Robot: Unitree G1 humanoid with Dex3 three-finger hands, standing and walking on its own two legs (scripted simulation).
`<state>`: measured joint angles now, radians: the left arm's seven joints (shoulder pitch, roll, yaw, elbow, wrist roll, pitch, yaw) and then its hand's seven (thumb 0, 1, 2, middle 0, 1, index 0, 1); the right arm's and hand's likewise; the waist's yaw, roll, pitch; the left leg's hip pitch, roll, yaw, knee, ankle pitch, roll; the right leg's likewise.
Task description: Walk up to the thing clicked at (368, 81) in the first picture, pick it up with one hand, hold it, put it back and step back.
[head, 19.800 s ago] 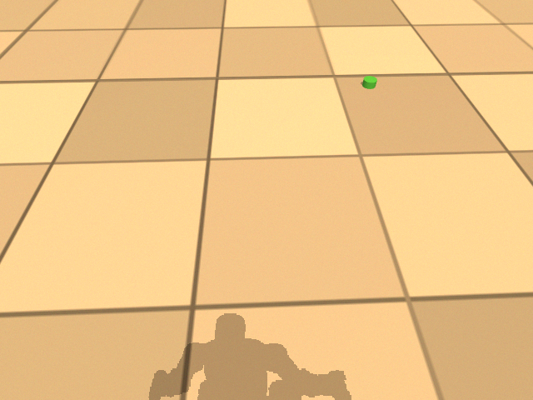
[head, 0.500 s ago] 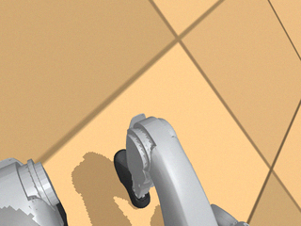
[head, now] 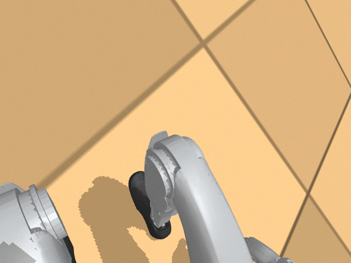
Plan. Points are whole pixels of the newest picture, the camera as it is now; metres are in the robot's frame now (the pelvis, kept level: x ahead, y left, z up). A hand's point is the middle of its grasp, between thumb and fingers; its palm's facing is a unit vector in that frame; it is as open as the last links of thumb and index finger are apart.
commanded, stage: close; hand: left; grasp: from above
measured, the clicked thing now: out of the picture +0.45 +0.30 -0.28
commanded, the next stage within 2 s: settle in 1.06 s
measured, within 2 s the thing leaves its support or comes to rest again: leaves its support in 1.48 s
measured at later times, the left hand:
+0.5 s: hand out of the picture +0.43 +0.30 -0.26, palm faces -0.44 -0.15 -0.89, open 11.4 cm
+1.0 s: hand out of the picture +0.43 +0.30 -0.26, palm faces -0.43 -0.14 -0.89, open 11.3 cm
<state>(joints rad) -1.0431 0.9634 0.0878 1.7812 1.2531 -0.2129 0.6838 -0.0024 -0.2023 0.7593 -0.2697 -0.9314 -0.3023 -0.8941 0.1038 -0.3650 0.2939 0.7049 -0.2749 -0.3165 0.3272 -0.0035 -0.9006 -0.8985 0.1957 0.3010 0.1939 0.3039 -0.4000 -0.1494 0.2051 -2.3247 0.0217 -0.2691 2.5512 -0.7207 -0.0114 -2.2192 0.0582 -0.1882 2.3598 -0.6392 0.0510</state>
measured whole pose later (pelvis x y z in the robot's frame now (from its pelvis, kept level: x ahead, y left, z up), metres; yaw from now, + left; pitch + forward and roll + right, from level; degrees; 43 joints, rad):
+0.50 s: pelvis +0.00 +0.00 +0.00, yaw +0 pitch +26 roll -15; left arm -1.05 0.97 0.08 1.80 1.24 -0.18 0.71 0.00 -0.11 0.64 -0.46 -0.89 -0.41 -0.84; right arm 0.09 -0.37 0.31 0.69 -0.27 -0.33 0.33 0.00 -0.90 -0.90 0.20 0.30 0.19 0.30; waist -0.41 -0.15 0.21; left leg -2.32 0.02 -0.27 2.54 -0.71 -0.01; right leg -2.21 0.06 -0.19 2.34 -0.63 0.05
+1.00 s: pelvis +0.00 +0.00 +0.01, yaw -1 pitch +26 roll -15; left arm -1.05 0.98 0.05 1.79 1.22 -0.19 0.71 0.00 -0.12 0.62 -0.52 -0.83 -0.47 -0.79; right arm 0.09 -0.36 0.33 0.67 -0.28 -0.32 0.32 0.00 -0.90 -0.90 0.20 0.30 0.19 0.30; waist -0.41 -0.16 0.22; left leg -2.31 0.03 -0.28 2.53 -0.71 -0.01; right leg -2.20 0.06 -0.20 2.33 -0.62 0.05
